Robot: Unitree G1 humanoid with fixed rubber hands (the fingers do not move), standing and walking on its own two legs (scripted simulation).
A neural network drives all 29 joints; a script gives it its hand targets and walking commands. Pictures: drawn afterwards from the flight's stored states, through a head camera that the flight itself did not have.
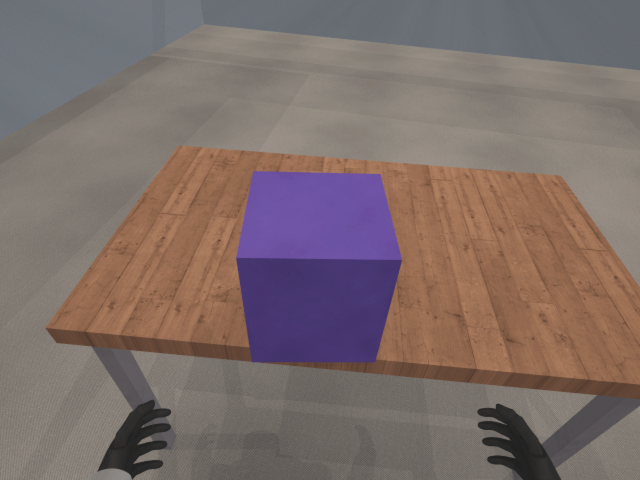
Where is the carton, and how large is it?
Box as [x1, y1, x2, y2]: [236, 171, 401, 361]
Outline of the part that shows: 253,171 236,256 252,361 374,361 401,262 401,257 380,174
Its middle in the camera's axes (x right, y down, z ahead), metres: -0.01 +0.05 +0.64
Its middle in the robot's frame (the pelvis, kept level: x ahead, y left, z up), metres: +0.46 +0.00 +0.00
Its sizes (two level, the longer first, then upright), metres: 0.210 0.200 0.250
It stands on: a table, 0.66 m high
